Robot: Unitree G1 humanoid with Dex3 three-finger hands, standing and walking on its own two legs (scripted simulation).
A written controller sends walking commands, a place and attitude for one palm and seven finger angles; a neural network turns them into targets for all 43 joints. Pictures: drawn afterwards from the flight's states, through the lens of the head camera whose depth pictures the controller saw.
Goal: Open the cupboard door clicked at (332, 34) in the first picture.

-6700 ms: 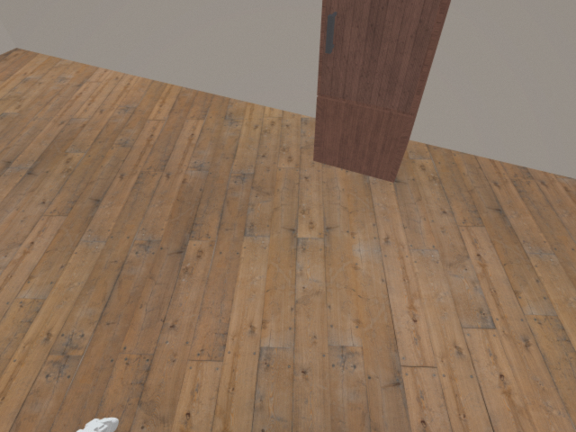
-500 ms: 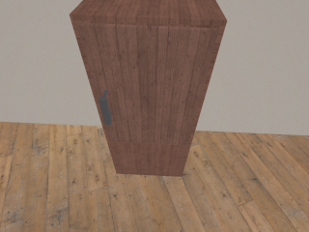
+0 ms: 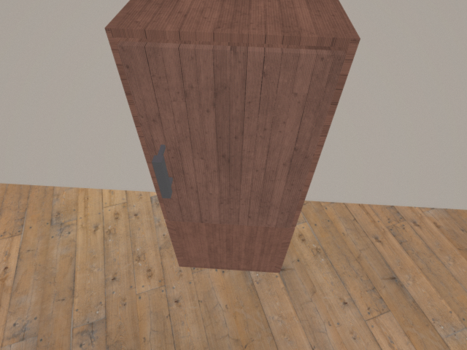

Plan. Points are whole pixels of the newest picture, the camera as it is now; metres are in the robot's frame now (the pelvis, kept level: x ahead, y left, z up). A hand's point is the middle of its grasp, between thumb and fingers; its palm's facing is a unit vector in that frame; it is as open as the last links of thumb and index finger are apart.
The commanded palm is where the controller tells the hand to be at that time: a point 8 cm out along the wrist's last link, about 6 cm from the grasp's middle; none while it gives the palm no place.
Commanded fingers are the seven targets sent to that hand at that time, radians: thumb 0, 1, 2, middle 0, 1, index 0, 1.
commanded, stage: come to a stop and stand still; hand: left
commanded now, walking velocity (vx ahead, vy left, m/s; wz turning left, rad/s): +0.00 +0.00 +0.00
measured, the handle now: (164, 172) +0.53 +0.21 -0.06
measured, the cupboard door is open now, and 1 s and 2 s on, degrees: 0 0 0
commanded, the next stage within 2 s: look again from close up in 0.30 s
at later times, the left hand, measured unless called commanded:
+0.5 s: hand out of the picture +0.05 +0.19 -0.17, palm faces +0.01 -0.97 -0.25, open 7.4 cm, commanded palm none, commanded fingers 0.00 0.90 0.90 -0.20 -0.30 -0.20 -0.30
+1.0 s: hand out of the picture +0.02 +0.18 -0.17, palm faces +0.02 -0.97 -0.23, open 7.4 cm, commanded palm none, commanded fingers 0.00 0.90 0.90 -0.20 -0.30 -0.20 -0.30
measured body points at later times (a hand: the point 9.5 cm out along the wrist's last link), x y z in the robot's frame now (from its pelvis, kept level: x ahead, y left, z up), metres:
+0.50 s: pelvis +0.02 +0.00 +0.00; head +0.03 -0.01 +0.45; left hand +0.05 +0.25 -0.15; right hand +0.06 -0.24 -0.16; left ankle +0.00 +0.12 -0.74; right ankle -0.04 -0.09 -0.74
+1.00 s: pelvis +0.02 -0.01 +0.00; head +0.02 -0.01 +0.45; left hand +0.02 +0.23 -0.15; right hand +0.04 -0.24 -0.16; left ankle +0.00 +0.12 -0.74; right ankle -0.04 -0.09 -0.74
